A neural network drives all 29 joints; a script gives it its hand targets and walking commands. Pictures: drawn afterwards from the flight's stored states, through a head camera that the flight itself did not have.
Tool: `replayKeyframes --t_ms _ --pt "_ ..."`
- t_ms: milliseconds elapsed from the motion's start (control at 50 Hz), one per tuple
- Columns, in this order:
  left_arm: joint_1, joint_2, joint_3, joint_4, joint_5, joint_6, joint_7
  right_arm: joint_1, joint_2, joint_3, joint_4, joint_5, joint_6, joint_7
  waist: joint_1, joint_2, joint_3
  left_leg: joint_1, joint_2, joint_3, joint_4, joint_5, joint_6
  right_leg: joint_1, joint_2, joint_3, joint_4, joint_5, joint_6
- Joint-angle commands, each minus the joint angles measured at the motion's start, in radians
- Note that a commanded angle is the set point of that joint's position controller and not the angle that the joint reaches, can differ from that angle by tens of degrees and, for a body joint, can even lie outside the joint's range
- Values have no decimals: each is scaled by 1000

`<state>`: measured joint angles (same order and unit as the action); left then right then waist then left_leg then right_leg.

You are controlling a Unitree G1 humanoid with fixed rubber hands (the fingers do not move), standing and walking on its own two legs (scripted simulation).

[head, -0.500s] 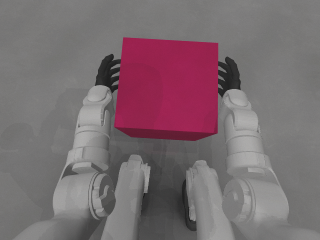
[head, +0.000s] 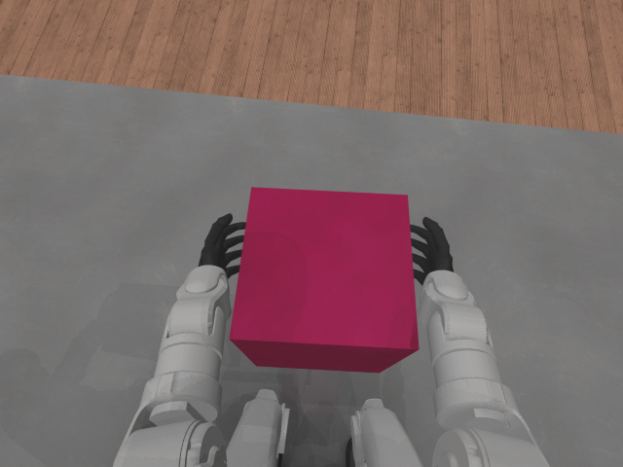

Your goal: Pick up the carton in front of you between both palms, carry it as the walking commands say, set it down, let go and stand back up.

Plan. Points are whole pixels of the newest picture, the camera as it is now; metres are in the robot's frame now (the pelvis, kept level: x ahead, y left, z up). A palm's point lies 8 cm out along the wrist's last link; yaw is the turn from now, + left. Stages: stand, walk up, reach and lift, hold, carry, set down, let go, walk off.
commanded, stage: reach and lift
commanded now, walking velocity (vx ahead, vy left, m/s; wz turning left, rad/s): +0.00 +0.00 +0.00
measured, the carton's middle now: (322, 290) +0.38 +0.01 -0.10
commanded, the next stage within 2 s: hold in 1.56 s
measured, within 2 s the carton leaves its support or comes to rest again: neither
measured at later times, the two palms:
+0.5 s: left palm (183, 245) +0.34 +0.16 +0.12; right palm (497, 253) +0.34 -0.14 +0.12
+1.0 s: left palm (171, 237) +0.33 +0.15 +0.15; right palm (518, 246) +0.33 -0.15 +0.15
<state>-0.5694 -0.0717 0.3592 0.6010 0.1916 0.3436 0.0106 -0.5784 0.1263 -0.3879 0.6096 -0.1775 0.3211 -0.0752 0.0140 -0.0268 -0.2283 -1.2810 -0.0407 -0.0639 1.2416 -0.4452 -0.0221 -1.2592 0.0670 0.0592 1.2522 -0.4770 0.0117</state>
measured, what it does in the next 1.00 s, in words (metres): rises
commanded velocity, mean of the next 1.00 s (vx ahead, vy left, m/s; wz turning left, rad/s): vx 0.00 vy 0.00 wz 0.00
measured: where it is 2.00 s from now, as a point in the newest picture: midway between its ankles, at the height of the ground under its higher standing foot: outside the picture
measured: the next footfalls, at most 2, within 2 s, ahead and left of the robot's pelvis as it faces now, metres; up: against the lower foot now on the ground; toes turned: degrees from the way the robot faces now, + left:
none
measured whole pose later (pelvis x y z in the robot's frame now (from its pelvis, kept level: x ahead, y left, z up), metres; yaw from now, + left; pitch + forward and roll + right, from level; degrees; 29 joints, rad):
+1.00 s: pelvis +0.03 +0.00 +0.12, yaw +0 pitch -5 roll +0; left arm -0.34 -0.17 0.32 0.37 0.30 0.62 -0.03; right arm -0.36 0.18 -0.34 0.39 -0.30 0.60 0.01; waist 0.01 -0.01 0.04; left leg -0.18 -0.03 -0.07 0.47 -0.20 -0.01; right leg -0.16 0.03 0.08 0.48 -0.23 0.00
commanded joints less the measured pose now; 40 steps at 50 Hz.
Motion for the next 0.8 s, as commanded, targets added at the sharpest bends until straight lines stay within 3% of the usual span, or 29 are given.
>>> replayKeyframes --t_ms 0,220,420,500,640,780 --pt "-519 -1049 -568 1 -131 -13 -220 -496 1069 590 42 120 -2 245 15 32 -578 526 -99 22 -210 247 21 365 91 -7 -238 213 -3" --pt "-335 -1062 -629 -67 -132 16 -223 -306 1066 655 -29 115 34 261 1 28 -399 822 -76 -18 -453 370 26 678 56 30 -477 352 -13" --pt "-202 -1057 -688 -188 -150 123 -229 -171 1044 707 -142 132 143 283 -5 26 -220 1081 -57 -23 -675 487 24 962 30 41 -704 487 -9" --pt "-177 -1039 -701 -242 -154 184 -234 -142 1029 709 -190 140 204 294 -11 22 -121 1154 -50 -26 -761 461 24 1039 24 38 -788 471 -8" --pt "-201 -1003 -580 -194 -97 248 -247 -177 984 591 -148 82 271 316 -4 24 81 1163 -40 -12 -844 265 30 1036 13 23 -870 273 -21" --pt "-333 -1038 -584 -211 -102 238 -263 -309 1016 597 -164 86 256 331 -6 26 12 1191 -37 -7 -833 243 33 1063 10 18 -861 245 -25"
